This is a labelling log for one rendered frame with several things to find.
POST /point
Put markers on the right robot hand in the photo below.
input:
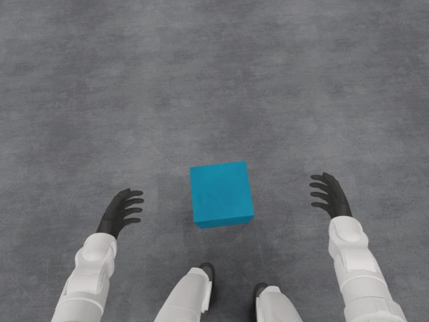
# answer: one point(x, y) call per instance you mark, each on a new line
point(335, 197)

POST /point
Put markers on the right robot thigh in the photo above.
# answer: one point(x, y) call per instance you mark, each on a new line
point(275, 307)

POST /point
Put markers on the right robot forearm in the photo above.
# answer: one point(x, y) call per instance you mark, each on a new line
point(364, 290)

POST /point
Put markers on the carton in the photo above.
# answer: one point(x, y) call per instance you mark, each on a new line
point(221, 194)

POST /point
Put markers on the left robot forearm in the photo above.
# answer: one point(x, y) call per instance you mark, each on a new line
point(85, 292)

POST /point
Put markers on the left robot thigh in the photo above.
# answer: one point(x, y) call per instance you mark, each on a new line
point(188, 298)

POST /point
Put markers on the robot thigh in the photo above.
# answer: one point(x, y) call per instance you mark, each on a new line
point(188, 298)
point(275, 307)

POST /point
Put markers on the left robot hand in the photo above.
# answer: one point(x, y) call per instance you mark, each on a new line
point(113, 220)

